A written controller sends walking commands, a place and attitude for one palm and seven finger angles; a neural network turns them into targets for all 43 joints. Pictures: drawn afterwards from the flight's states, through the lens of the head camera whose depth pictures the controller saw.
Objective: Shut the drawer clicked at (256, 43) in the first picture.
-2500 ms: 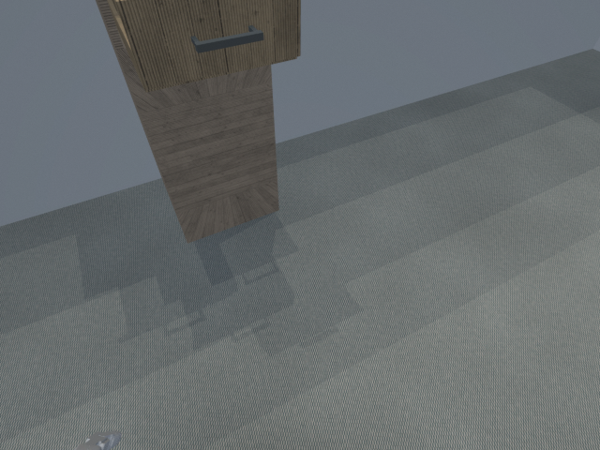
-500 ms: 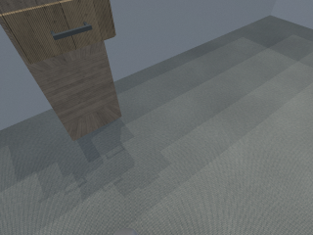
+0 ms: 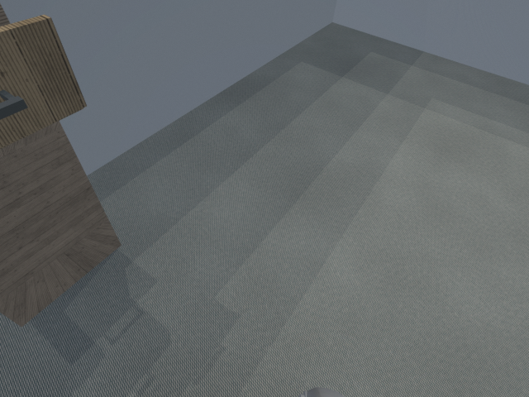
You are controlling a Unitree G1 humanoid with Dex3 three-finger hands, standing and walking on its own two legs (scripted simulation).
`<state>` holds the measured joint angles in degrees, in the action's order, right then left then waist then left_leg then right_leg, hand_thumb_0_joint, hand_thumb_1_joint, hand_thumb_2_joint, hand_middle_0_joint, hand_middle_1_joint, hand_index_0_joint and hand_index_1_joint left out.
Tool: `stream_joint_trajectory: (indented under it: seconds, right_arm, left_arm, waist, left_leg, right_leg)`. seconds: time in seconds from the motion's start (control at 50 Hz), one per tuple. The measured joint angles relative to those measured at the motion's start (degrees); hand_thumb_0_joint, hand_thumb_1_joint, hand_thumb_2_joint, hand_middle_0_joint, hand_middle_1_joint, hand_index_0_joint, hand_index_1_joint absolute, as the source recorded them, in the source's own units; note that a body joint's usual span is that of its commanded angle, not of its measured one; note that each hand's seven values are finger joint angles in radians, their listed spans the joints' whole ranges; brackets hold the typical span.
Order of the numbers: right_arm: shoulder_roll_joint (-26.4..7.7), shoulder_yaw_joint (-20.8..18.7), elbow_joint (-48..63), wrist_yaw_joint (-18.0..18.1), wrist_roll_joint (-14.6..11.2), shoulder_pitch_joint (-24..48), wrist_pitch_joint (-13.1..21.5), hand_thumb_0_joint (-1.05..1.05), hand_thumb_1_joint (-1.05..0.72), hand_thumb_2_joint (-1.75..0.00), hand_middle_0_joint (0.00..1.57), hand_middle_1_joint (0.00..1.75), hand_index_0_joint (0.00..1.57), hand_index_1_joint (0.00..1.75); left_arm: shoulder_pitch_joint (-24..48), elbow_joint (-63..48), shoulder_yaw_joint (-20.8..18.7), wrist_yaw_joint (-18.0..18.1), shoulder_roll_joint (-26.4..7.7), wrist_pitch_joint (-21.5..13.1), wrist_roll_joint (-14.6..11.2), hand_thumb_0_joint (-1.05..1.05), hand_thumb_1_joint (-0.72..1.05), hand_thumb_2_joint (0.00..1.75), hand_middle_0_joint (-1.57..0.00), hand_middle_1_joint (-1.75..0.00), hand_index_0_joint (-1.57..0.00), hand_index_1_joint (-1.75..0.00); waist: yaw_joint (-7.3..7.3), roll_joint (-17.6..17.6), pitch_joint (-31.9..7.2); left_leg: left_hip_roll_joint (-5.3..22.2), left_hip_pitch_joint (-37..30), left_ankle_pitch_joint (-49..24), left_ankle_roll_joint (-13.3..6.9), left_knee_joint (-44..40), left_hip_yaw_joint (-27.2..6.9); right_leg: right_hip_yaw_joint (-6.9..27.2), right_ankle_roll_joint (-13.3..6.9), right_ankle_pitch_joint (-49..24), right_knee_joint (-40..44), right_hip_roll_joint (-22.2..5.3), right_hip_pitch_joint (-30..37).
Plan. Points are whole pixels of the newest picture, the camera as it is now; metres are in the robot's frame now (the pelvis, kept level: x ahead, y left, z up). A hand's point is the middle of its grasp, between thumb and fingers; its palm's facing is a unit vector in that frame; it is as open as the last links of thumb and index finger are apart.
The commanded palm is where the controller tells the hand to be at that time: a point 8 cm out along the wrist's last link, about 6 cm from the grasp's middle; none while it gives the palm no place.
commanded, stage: walk to a spot facing it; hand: left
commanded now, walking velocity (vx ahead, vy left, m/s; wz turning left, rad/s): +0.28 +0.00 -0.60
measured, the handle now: out of the picture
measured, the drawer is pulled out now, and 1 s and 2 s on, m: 0.26 0.26 0.26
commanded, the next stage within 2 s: turn to face it in 1.10 s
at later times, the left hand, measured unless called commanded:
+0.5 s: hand (242, 286) +0.36 +0.07 -0.16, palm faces -0.34 -0.92 -0.21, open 7.4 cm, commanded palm none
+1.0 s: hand (230, 240) +0.48 +0.12 -0.17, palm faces -0.47 -0.86 -0.19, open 7.4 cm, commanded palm none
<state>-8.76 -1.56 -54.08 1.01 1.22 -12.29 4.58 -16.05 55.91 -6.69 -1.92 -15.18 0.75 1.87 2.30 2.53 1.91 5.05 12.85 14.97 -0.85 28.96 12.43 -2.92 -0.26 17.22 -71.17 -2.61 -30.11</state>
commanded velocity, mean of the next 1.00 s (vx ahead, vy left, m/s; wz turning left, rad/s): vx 0.16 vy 0.00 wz -0.60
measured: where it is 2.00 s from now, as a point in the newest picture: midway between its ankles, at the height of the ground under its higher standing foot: (301, 369)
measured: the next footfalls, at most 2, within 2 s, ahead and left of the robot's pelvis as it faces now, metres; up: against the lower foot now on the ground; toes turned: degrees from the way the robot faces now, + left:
right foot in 0.32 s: +0.25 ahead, -0.15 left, +0.00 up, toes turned -20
left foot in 0.80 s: +0.44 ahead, +0.02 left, +0.00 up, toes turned -21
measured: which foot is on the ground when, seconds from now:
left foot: down 0.00-0.34, up 0.36-0.78, down 0.80-1.00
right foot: up 0.00-0.30, down 0.32-0.80, up 0.82-1.00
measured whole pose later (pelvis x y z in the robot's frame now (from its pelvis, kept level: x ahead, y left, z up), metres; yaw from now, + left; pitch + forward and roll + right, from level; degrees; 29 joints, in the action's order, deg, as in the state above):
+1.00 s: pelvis +0.34 -0.04 +0.00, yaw -35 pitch +0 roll -2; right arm -9.9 -0.6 -50.2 1.2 1.0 -8.0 1.4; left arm -16.2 54.3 -6.1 -1.9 -14.2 3.4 1.2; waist 2.8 1.9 3.8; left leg 6.2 13.2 14.9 -1.3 28.9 12.9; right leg -3.1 3.1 23.0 -66.3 -2.4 -29.0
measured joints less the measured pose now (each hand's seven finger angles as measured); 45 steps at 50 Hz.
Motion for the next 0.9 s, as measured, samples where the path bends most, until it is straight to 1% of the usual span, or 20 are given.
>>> stream_joint_trajectory:
  seconds: [0.1,0.18,0.26,0.3,0.32,0.34,0.36,0.4,0.42,0.44,0.46,0.52,0.6,0.68,0.76,0.78,0.8,0.82,0.86,0.9]
  right_arm:
    - [-1.5,-0.8,-3.4,0.4,-0.2,-6.5,-0.2,0.00,-0.92,-0.89,0.20,0.30,0.20,0.30]
    - [-2.7,-1.2,-5.4,0.2,0.0,-10.5,-0.7,0.01,-0.92,-0.89,0.20,0.30,0.20,0.30]
    - [-3.4,-1.3,-6.6,0.0,0.4,-13.4,-1.4,0.01,-0.91,-0.89,0.20,0.30,0.20,0.30]
    - [-3.5,-1.3,-6.9,-0.2,0.4,-14.8,-1.8,0.01,-0.91,-0.89,0.20,0.30,0.20,0.30]
    - [-3.3,-1.1,-6.9,-0.4,0.3,-15.6,-2.1,0.01,-0.91,-0.89,0.20,0.30,0.20,0.30]
    - [-3.0,-1.0,-6.9,-0.7,0.0,-16.1,-2.6,0.01,-0.91,-0.89,0.20,0.30,0.20,0.30]
    - [-2.9,-0.8,-6.9,-0.8,-0.3,-15.4,-3.3,0.01,-0.91,-0.89,0.20,0.30,0.20,0.30]
    - [-2.8,-0.7,-6.6,-0.7,-0.7,-12.7,-4.1,0.01,-0.91,-0.89,0.20,0.30,0.20,0.30]
    - [-2.8,-0.8,-6.1,-0.7,-0.6,-11.1,-4.3,0.01,-0.91,-0.89,0.20,0.30,0.20,0.30]
    - [-2.9,-0.8,-5.4,-0.6,-0.4,-9.3,-4.4,0.01,-0.91,-0.89,0.20,0.30,0.20,0.30]
    - [-2.9,-0.9,-4.5,-0.5,-0.3,-7.5,-4.4,0.01,-0.91,-0.89,0.20,0.30,0.20,0.30]
    - [-2.7,-1.0,-1.3,-0.5,0.1,-2.5,-4.2,0.01,-0.91,-0.89,0.20,0.30,0.20,0.30]
    - [-2.4,-1.1,1.7,-0.9,0.2,2.6,-3.7,0.01,-0.91,-0.89,0.20,0.30,0.20,0.30]
    - [-2.4,-1.1,3.3,-1.3,-0.1,6.3,-3.7,0.01,-0.91,-0.89,0.20,0.30,0.20,0.30]
    - [-2.4,-0.7,4.5,-1.0,-0.6,8.3,-3.3,0.00,-0.91,-0.89,0.20,0.30,0.20,0.30]
    - [-2.5,-0.4,4.8,-0.8,-0.6,8.4,-3.0,0.00,-0.91,-0.89,0.20,0.30,0.20,0.30]
    - [-2.6,-0.1,5.2,-0.6,-0.4,8.5,-2.5,0.00,-0.91,-0.89,0.20,0.30,0.20,0.30]
    - [-2.4,0.2,5.4,-0.4,-0.3,8.8,-2.3,0.00,-0.91,-0.89,0.20,0.30,0.20,0.30]
    - [-1.9,0.9,5.7,-0.4,-0.2,8.7,-2.6,0.00,-0.91,-0.89,0.20,0.30,0.20,0.30]
    - [-1.5,1.2,5.8,-0.2,-0.1,7.8,-2.8,0.00,-0.91,-0.89,0.20,0.30,0.20,0.30]
  left_arm:
    - [5.5,-3.3,0.0,-0.6,0.1,0.9,0.2,0.01,0.92,0.90,-0.19,-0.30,-0.19,-0.30]
    - [9.8,-4.3,0.7,-1.0,1.1,1.4,0.2,0.01,0.92,0.90,-0.19,-0.30,-0.19,-0.30]
    - [13.4,-4.9,1.7,-1.2,2.3,1.3,0.1,0.01,0.91,0.90,-0.19,-0.30,-0.19,-0.30]
    - [14.7,-5.4,2.2,-1.3,2.8,0.7,0.0,0.01,0.91,0.90,-0.19,-0.30,-0.19,-0.30]
    - [15.0,-5.8,2.6,-1.4,2.9,0.0,0.0,0.01,0.91,0.90,-0.19,-0.30,-0.19,-0.30]
    - [15.2,-6.1,2.8,-1.3,2.8,-1.0,0.0,0.01,0.91,0.90,-0.19,-0.30,-0.19,-0.30]
    - [15.3,-6.4,3.1,-1.0,2.9,-1.9,-0.4,0.01,0.91,0.90,-0.19,-0.30,-0.19,-0.30]
    - [14.5,-6.4,3.6,-0.4,3.2,-2.7,-1.2,0.01,0.91,0.90,-0.19,-0.30,-0.20,-0.30]
    - [13.6,-6.1,3.8,0.0,3.5,-2.6,-1.4,0.01,0.91,0.90,-0.20,-0.30,-0.20,-0.30]
    - [12.5,-5.6,4.0,0.3,3.8,-2.5,-1.4,0.01,0.91,0.90,-0.20,-0.30,-0.20,-0.30]
    - [11.4,-5.0,4.1,0.6,4.1,-2.4,-1.3,0.01,0.91,0.90,-0.20,-0.30,-0.20,-0.30]
    - [8.0,-3.1,4.0,1.1,4.8,-2.2,-1.1,0.00,0.91,0.90,-0.20,-0.30,-0.20,-0.30]
    - [4.6,-1.9,2.9,1.4,3.9,-2.5,-0.9,0.00,0.93,0.90,-0.20,-0.30,-0.20,-0.30]
    - [1.6,-1.5,2.6,1.3,2.8,-2.3,-0.7,0.00,0.93,0.90,-0.20,-0.30,-0.20,-0.30]
    - [-1.0,-1.4,2.0,1.5,1.8,-1.4,-0.8,0.00,0.92,0.90,-0.20,-0.30,-0.20,-0.30]
    - [-1.8,-1.4,1.8,1.6,1.6,-1.0,-1.0,0.01,0.92,0.90,-0.20,-0.30,-0.20,-0.30]
    - [-2.5,-1.5,1.6,1.6,1.4,-0.6,-1.2,0.01,0.91,0.90,-0.20,-0.30,-0.20,-0.30]
    - [-2.4,-1.2,1.4,1.6,1.0,-0.1,-1.4,0.01,0.91,0.90,-0.20,-0.30,-0.20,-0.30]
    - [-2.4,-0.5,1.1,1.5,0.6,0.7,-1.1,0.01,0.91,0.90,-0.20,-0.30,-0.20,-0.30]
    - [-2.1,-0.1,0.8,0.8,0.5,1.4,-0.8,0.01,0.91,0.90,-0.20,-0.30,-0.20,-0.30]
  waist:
    - [-2.03,-0.8,0.2]
    - [-4.27,-1.6,1.7]
    - [-6.53,-2.5,3.4]
    - [-7.28,-3.2,4.0]
    - [-7.37,-3.3,4.1]
    - [-7.12,-3.0,4.3]
    - [-6.95,-3.0,4.9]
    - [-6.81,-3.0,5.8]
    - [-6.66,-3.2,5.9]
    - [-6.51,-3.3,5.8]
    - [-6.40,-3.5,5.4]
    - [-5.81,-3.6,4.0]
    - [-3.65,-3.8,2.1]
    - [-0.96,-3.6,0.9]
    - [1.24,-2.4,0.4]
    - [1.58,-2.2,0.2]
    - [1.68,-2.1,0.0]
    - [1.90,-1.2,0.4]
    - [2.29,-0.2,0.9]
    - [1.81,0.0,1.2]
  left_leg:
    - [-0.5,-6.1,0.8,0.2,-5.5,4.2]
    - [-0.1,-10.0,3.1,1.2,-6.7,6.9]
    - [1.4,-13.1,7.0,3.4,-5.1,9.7]
    - [3.3,-13.8,10.1,4.8,-1.8,10.7]
    - [4.8,-13.0,12.0,5.2,2.5,10.7]
    - [6.5,-10.4,12.4,4.9,10.0,9.6]
    - [7.2,-6.2,13.6,4.8,20.4,5.6]
    - [5.9,2.3,13.2,4.5,37.5,-2.3]
    - [5.5,5.8,11.4,4.5,42.1,-4.7]
    - [5.4,8.8,9.5,4.5,44.1,-6.2]
    - [5.4,11.5,8.0,4.7,44.1,-7.2]
    - [5.4,17.5,4.9,5.4,39.0,-8.9]
    - [4.6,20.9,1.6,6.0,30.9,-10.0]
    - [2.3,19.2,1.3,5.8,21.5,-10.2]
    - [-0.9,12.7,1.4,5.2,10.2,-9.3]
    - [-1.4,10.0,-0.2,4.9,5.8,-8.8]
    - [-1.4,8.5,-3.8,3.2,3.2,-8.4]
    - [-1.6,8.3,-4.0,1.6,4.5,-7.3]
    - [-1.0,7.0,-1.0,-0.2,6.1,-4.9]
    - [-0.3,4.8,0.4,-0.6,4.7,-3.1]
  right_leg:
    - [-0.8,1.6,-6.4,7.3,-2.9,-5.9]
    - [-1.7,1.6,-8.1,18.5,-3.7,-5.5]
    - [-3.2,0.0,-6.3,27.9,-2.5,-2.2]
    - [-4.5,-1.5,-3.8,31.9,-0.9,0.9]
    - [-5.2,-2.4,-3.9,34.7,0.1,3.5]
    - [-5.5,-4.0,-7.8,35.4,0.7,4.2]
    - [-5.4,-4.9,-7.3,32.9,1.3,3.6]
    - [-4.7,-5.4,-3.7,31.1,2.6,4.6]
    - [-4.2,-5.4,-2.8,32.0,3.3,5.9]
    - [-3.6,-5.2,-2.9,33.6,4.0,7.3]
    - [-2.9,-4.7,-3.5,35.4,4.6,8.6]
    - [-0.8,-5.0,-4.6,39.9,5.8,11.5]
    - [1.8,-4.6,-4.5,42.9,6.8,14.2]
    - [4.3,-3.7,-2.7,43.4,7.1,16.4]
    - [6.8,-2.1,0.5,41.3,6.9,17.8]
    - [7.5,-1.6,1.8,39.8,6.9,17.7]
    - [8.0,-1.3,3.2,36.8,7.3,16.7]
    - [7.8,-0.8,7.1,31.1,6.8,14.8]
    - [5.7,0.5,12.2,18.1,5.8,10.1]
    - [3.0,1.5,11.3,9.2,4.1,6.2]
